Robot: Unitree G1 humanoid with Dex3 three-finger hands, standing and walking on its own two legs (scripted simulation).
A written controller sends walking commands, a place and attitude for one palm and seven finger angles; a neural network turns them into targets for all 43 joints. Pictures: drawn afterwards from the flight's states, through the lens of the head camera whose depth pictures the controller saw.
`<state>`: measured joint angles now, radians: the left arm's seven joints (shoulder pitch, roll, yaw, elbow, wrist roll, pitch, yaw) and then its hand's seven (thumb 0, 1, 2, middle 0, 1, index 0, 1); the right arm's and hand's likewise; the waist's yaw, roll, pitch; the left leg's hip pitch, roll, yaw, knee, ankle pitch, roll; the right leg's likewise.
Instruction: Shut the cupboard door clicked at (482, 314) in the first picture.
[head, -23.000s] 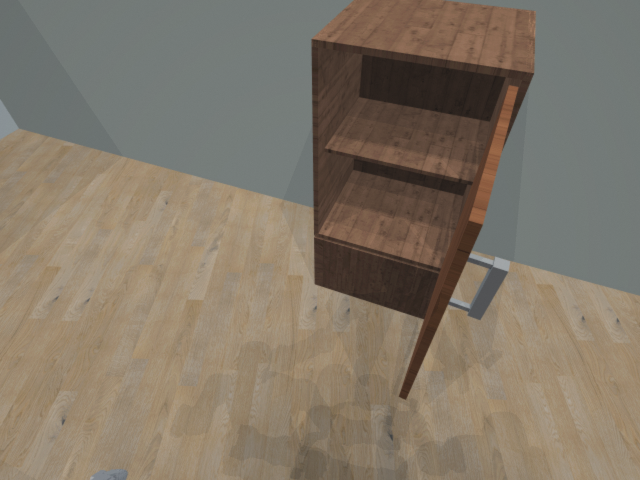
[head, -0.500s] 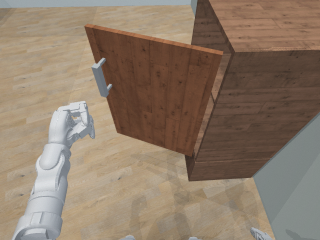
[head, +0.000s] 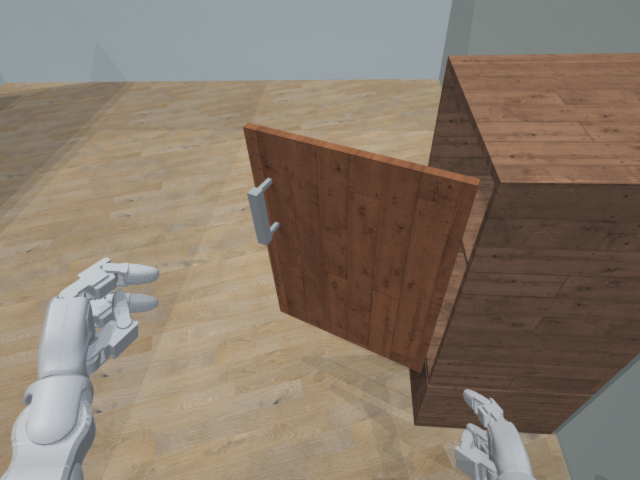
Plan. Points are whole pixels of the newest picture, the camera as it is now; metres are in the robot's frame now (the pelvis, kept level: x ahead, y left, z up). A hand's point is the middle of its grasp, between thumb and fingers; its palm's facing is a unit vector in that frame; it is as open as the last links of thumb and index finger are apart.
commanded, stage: draw the hand back to the body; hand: left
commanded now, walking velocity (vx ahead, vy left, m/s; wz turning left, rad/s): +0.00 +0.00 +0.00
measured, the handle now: (266, 211) +0.62 +0.19 -0.04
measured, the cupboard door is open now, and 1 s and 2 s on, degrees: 67 67 67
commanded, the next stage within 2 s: step back with the hand held close in 0.60 s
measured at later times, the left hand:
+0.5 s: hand (74, 359) +0.18 +0.26 +0.15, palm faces +0.45 -0.79 -0.41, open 7.3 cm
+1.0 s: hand (51, 365) +0.17 +0.28 +0.15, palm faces +0.38 -0.78 -0.50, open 7.4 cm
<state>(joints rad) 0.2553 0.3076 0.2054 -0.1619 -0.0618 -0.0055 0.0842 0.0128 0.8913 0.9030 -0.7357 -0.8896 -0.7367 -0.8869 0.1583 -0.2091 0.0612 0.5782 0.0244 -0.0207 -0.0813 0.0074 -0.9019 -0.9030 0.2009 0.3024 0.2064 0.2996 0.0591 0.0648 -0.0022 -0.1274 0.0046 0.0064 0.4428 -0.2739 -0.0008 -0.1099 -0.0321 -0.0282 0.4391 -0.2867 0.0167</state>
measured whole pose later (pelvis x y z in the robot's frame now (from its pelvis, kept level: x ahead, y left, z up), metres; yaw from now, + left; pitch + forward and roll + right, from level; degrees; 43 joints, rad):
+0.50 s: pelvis -0.01 -0.01 +0.00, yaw +0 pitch -4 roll +0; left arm 0.46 0.33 0.33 -0.35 -0.07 -0.05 0.10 0.01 0.89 0.90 -0.22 -0.33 -0.22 -0.32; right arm 0.20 -0.23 0.01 0.64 0.02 -0.08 -0.10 0.01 -0.90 -0.90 0.20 0.30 0.20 0.30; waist 0.07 0.07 0.01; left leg -0.09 0.02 0.01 0.42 -0.25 -0.01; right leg -0.08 -0.02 -0.03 0.43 -0.27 0.01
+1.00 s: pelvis -0.02 +0.01 +0.00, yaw +0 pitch +1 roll -1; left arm 0.55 0.39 0.38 -0.41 -0.07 -0.13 0.11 0.01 0.88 0.90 -0.21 -0.31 -0.21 -0.30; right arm 0.18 -0.25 -0.02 0.59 0.02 0.03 -0.09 0.01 -0.90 -0.90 0.20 0.30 0.21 0.30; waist 0.02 0.06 0.00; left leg -0.23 0.00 0.01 0.46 -0.24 0.02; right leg -0.20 -0.04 -0.02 0.42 -0.23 0.03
